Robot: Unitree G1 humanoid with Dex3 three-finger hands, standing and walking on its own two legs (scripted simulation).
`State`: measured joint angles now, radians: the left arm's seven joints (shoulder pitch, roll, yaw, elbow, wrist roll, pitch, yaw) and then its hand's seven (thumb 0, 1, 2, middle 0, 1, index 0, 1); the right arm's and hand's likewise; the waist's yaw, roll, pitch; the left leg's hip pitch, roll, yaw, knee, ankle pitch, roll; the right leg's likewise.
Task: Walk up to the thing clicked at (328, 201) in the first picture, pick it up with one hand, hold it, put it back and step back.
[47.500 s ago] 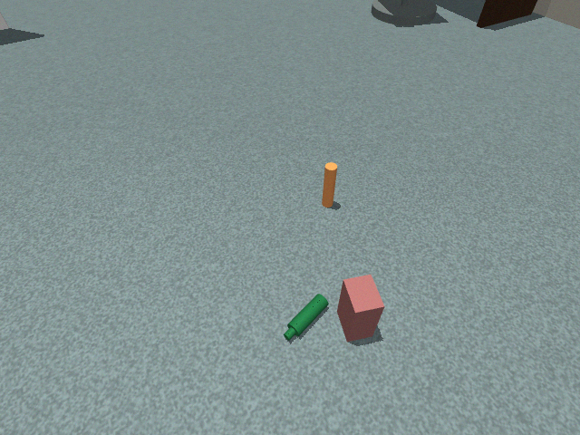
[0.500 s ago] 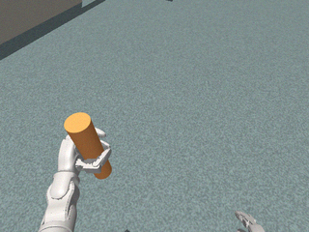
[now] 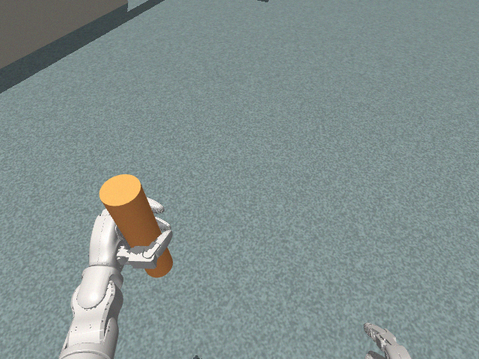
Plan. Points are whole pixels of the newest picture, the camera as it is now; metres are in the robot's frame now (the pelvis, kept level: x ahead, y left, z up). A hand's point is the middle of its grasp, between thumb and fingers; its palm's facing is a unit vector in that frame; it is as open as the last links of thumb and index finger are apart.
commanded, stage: hold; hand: left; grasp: from the side
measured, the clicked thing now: (143, 234) +0.32 +0.17 +0.04
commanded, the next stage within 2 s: crouch in 0.22 s
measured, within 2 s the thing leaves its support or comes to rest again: neither
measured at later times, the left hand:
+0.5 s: hand (149, 241) +0.31 +0.17 +0.03, palm faces +0.02 -1.00 +0.00, open 7.2 cm
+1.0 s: hand (166, 280) +0.33 +0.18 -0.20, palm faces +0.03 -1.00 +0.00, open 7.2 cm
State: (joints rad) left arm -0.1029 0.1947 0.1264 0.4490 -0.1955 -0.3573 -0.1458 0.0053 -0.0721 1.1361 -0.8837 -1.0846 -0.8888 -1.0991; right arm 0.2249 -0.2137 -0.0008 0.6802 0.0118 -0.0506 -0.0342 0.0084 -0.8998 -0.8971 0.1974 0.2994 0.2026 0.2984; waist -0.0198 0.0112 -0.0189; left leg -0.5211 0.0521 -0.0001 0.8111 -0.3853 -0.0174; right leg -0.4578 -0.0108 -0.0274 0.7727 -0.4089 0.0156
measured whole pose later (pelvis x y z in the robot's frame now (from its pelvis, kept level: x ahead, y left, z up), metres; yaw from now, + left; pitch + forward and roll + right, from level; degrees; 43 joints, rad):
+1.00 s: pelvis -0.04 -0.01 -0.17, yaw -2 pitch +29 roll -3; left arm -0.33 0.26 0.30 0.85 -0.21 -0.73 -0.27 0.00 -0.08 1.14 -0.88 -1.09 -0.89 -1.10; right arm 0.15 -0.26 -0.02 0.69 -0.05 -0.08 0.03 0.01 -0.90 -0.90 0.20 0.30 0.20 0.30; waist -0.07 0.00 -0.19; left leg -1.50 0.07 -0.06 1.62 -0.63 -0.03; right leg -1.44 0.00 -0.04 1.60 -0.68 0.00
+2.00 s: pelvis -0.09 +0.00 -0.42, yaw -7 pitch +28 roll -6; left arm -0.52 0.42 0.45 0.99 -0.16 -0.76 -0.28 0.00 -0.08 1.14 -0.89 -1.08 -0.89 -1.10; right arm 0.03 -0.29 0.08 0.74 -0.13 -0.03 0.08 0.00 -0.91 -0.90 0.20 0.30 0.20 0.30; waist -0.12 -0.05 -0.03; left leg -2.25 0.05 -0.17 2.43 -0.68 -0.05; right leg -2.16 0.03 -0.08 2.39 -0.73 0.01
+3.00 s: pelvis -0.09 +0.01 -0.45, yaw -13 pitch +19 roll -12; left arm -0.51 0.60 0.49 1.16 -0.19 -0.94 -0.22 0.00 -0.08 1.15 -0.89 -1.08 -0.90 -1.09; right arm -0.11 -0.34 0.30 0.67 -0.25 0.00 0.13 0.00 -0.93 -0.90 0.20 0.30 0.21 0.30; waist -0.19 -0.17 0.18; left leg -2.26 0.04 -0.31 2.60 -0.71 -0.06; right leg -2.12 0.07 -0.18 2.47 -0.71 0.04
